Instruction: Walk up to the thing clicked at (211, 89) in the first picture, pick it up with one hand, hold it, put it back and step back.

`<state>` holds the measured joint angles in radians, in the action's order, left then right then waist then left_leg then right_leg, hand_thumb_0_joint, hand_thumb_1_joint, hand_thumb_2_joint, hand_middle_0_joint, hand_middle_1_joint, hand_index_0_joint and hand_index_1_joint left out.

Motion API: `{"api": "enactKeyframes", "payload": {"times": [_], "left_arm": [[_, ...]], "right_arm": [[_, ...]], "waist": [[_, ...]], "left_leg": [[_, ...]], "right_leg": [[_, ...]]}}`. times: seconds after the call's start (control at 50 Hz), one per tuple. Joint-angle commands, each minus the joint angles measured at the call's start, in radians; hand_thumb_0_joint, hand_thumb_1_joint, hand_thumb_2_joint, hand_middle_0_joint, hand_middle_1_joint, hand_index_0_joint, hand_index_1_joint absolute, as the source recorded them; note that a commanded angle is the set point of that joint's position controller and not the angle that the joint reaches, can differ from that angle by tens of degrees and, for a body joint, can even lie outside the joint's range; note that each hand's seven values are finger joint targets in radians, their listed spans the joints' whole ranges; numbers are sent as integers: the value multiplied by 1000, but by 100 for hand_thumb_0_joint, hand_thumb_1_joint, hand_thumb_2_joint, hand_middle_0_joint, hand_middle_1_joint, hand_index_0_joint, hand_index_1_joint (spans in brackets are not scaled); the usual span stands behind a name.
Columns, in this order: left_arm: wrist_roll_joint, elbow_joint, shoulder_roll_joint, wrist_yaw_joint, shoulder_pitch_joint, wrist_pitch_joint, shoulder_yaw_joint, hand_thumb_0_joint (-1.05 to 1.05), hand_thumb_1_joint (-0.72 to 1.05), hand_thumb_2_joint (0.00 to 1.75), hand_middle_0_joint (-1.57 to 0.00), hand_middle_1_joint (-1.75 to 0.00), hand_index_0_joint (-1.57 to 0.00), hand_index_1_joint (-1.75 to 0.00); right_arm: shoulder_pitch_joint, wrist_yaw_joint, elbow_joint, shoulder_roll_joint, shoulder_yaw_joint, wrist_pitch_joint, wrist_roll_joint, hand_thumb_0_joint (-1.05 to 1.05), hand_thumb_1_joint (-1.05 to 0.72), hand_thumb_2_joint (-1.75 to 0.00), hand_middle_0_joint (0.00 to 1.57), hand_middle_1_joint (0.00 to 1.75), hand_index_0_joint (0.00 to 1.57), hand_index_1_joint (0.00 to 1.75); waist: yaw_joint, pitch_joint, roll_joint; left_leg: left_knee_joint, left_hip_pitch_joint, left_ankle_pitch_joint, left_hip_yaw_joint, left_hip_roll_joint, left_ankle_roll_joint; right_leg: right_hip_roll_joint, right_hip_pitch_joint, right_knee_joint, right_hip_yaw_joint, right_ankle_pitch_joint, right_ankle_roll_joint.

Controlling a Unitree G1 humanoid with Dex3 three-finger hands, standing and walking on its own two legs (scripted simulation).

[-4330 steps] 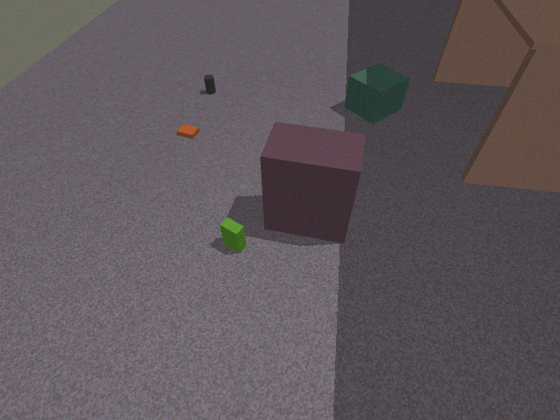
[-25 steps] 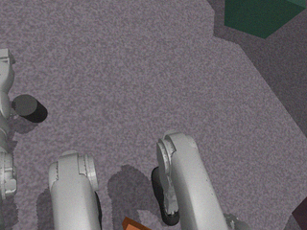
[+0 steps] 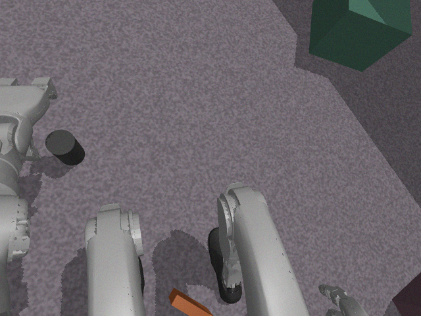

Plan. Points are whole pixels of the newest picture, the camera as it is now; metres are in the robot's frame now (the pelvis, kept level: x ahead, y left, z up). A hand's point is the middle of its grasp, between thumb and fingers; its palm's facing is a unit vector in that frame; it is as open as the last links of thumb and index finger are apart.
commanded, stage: withdraw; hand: left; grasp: from above
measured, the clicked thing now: (66, 148) +0.51 +0.26 -0.33
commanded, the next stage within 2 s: home in 0.12 s
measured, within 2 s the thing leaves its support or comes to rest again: neither
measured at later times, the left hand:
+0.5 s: hand (24, 119) +0.50 +0.28 -0.13, palm faces -0.38 -0.13 -0.92, open 12.6 cm
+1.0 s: hand out of the picture +0.32 +0.23 +0.07, palm faces -0.17 -0.79 -0.58, open 7.5 cm
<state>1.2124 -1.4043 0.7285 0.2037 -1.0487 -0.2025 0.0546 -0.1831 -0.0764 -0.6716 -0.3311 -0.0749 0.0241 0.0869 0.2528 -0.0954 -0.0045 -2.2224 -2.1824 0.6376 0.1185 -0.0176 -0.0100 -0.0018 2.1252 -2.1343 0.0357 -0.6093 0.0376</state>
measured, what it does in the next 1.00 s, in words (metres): rises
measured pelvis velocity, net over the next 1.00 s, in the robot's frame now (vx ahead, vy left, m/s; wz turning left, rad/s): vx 0.03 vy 0.00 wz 0.07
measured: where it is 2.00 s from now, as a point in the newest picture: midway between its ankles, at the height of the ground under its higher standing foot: (182, 292)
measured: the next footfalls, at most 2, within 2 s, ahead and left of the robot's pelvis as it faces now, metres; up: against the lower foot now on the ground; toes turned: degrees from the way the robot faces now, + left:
none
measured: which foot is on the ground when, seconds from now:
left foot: down 0.00-1.00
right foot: down 0.00-1.00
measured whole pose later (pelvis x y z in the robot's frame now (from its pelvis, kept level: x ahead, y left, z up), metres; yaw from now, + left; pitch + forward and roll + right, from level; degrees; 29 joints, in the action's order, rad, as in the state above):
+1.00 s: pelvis +0.03 +0.00 +0.17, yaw +4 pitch +28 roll -4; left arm 0.33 -0.34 0.38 0.06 -0.11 0.21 0.00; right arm -0.07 0.02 -0.56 -0.25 0.00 -0.03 -0.04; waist 0.06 -0.20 0.03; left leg -1.69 -1.56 0.62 0.09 0.01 -0.02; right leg -0.01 1.52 -1.63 0.04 -0.59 0.03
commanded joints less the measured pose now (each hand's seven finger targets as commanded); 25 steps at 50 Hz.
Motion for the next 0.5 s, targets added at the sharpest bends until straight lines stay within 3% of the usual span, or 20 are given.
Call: {"api": "enactKeyframes", "payload": {"times": [0.0, 0.06, 0.08, 0.1, 0.12, 0.14, 0.16, 0.18, 0.2, 0.22, 0.24, 0.26, 0.28, 0.3, 0.36, 0.38, 0.42, 0.44, 0.46, 0.48], "left_arm": [[22, 67, 229, 96, -433, -18, -44, 0, -42, 92, -20, -90, -19, -91], [59, 50, 334, 148, -460, -26, -104, 0, -33, 91, -25, -83, -22, -83], [63, 64, 349, 167, -481, -27, -125, 0, -40, 90, -21, -90, -21, -90], [68, 52, 339, 181, -468, -24, -132, 0, -32, 90, -25, -82, -22, -82], [67, 68, 327, 192, -460, -21, -134, 0, -40, 90, -19, -90, -20, -90], [68, 102, 353, 203, -465, -17, -153, 0, -34, 87, -24, -82, -21, -82], [65, 116, 364, 211, -443, -7, -168, 0, -41, 90, -19, -90, -20, -90], [59, 135, 346, 212, -416, 5, -169, 0, -34, 87, -24, -82, -21, -82], [43, 174, 350, 212, -400, 18, -177, 0, -41, 89, -18, -90, -19, -90], [37, 227, 362, 209, -402, 31, -188, 0, -33, 87, -24, -82, -21, -82], [24, 255, 367, 204, -383, 45, -198, 0, -39, 88, -20, -88, -20, -88], [12, 239, 341, 190, -357, 60, -187, 0, -31, 87, -24, -80, -21, -80], [-6, 254, 317, 176, -343, 75, -181, 0, -37, 87, -21, -87, -22, -86], [-12, 283, 316, 157, -371, 85, -172, 0, -29, 87, -24, -79, -21, -78], [-63, 356, 308, 98, -273, 109, -180, 0, -12, 85, -23, -58, -21, -60], [-80, 334, 282, 77, -218, 122, -180, 0, -8, 83, -22, -55, -20, -57], [-138, 362, 201, 23, -143, 135, -147, 0, 8, 80, -20, -46, -19, -47], [-170, 444, 205, 0, -136, 136, -160, 0, 16, 79, -20, -44, -19, -45], [-200, 487, 193, -25, -68, 142, -160, 0, 24, 78, -20, -41, -19, -42], [-236, 502, 160, -50, 22, 153, -154, 0, 32, 78, -19, -39, -18, -39]], "right_arm": [[-186, 0, -3, -196, 40, -28, 23, 0, -91, -90, 20, 30, 20, 30], [-197, -8, -4, -210, 35, -43, 39, 0, -88, -89, 20, 30, 20, 30], [-204, -12, -1, -213, 34, -48, 45, 0, -91, -90, 20, 30, 20, 30], [-207, -15, -4, -214, 37, -55, 47, 0, -88, -89, 20, 30, 20, 30], [-211, -18, -4, -212, 37, -61, 52, 0, -90, -90, 20, 30, 20, 30], [-214, -20, -7, -217, 39, -62, 54, 0, -88, -89, 20, 30, 20, 30], [-223, -22, -1, -217, 43, -66, 53, 0, -91, -90, 20, 30, 20, 30], [-234, -26, 1, -218, 54, -69, 51, 0, -88, -89, 20, 30, 20, 30], [-241, -30, 3, -212, 59, -71, 50, 0, -90, -90, 20, 30, 20, 30], [-247, -29, 0, -218, 71, -67, 43, 0, -88, -89, 20, 30, 20, 30], [-253, -32, 5, -216, 81, -65, 34, 0, -91, -90, 20, 30, 20, 30], [-258, -36, 1, -213, 87, -65, 31, 0, -88, -89, 20, 30, 20, 30], [-268, -37, -8, -204, 88, -61, 27, 0, -90, -90, 20, 30, 20, 30], [-273, -39, -12, -197, 88, -55, 23, 0, -89, -90, 20, 30, 20, 30], [-282, -40, -5, -190, 110, -39, 3, 0, -89, -90, 20, 30, 20, 30], [-285, -39, -4, -193, 117, -32, -6, 0, -89, -90, 20, 30, 20, 30], [-274, -38, 9, -183, 127, -18, -18, 0, -89, -90, 20, 30, 20, 30], [-272, -34, 22, -189, 138, -13, -28, 0, -89, -90, 20, 30, 20, 30], [-261, -33, 35, -180, 142, -8, -36, 0, -89, -90, 20, 30, 20, 30], [-249, -34, 52, -177, 145, -3, -43, 0, -89, -90, 20, 30, 20, 30]], "waist": [[59, -554, 251], [41, -617, 319], [43, -639, 349], [49, -626, 380], [50, -649, 406], [34, -698, 436], [29, -738, 460], [37, -759, 476], [20, -804, 468], [12, -854, 482], [-1, -869, 504], [7, -835, 489], [3, -819, 464], [13, -833, 440], [-35, -883, 413], [-38, -837, 380], [-41, -775, 319], [-54, -785, 316], [-82, -810, 321], [-89, -777, 287]], "left_leg": [[193, 372, -23, -86, -17, 37], [172, 426, -47, -79, -14, 28], [172, 447, -53, -73, -15, 23], [175, 463, -56, -68, -13, 19], [166, 485, -74, -70, -11, 17], [165, 514, -100, -69, -11, 13], [162, 533, -124, -72, -12, 12], [158, 552, -151, -74, -9, 11], [160, 556, -155, -80, -10, 15], [166, 586, -180, -81, -7, 13], [179, 585, -186, -82, -7, 12], [182, 575, -186, -82, -4, 14], [180, 567, -194, -89, -4, 19], [179, 558, -195, -89, -3, 23], [208, 569, -216, -96, -4, 30], [229, 554, -199, -88, -6, 31], [266, 551, -174, -78, -1, 33], [284, 557, -168, -67, -4, 32], [312, 588, -177, -67, -2, 31], [328, 589, -182, -67, -1, 33]], "right_leg": [[31, -233, 167, 84, 49, -77], [29, -222, 125, 98, 66, -78], [27, -210, 107, 105, 77, -79], [22, -183, 93, 112, 84, -78], [24, -179, 84, 117, 101, -80], [24, -182, 72, 119, 122, -84], [22, -191, 62, 119, 142, -84], [19, -205, 61, 119, 166, -83], [23, -237, 69, 118, 170, -84], [21, -250, 72, 116, 190, -85], [19, -255, 70, 113, 195, -87], [20, -258, 79, 110, 197, -87], [23, -273, 97, 107, 206, -84], [29, -291, 104, 105, 207, -85], [31, -371, 142, 92, 215, -81], [26, -356, 158, 92, 201, -81], [31, -361, 197, 89, 174, -80], [27, -366, 212, 88, 164, -85], [27, -403, 228, 83, 168, -83], [26, -426, 257, 81, 170, -80]]}}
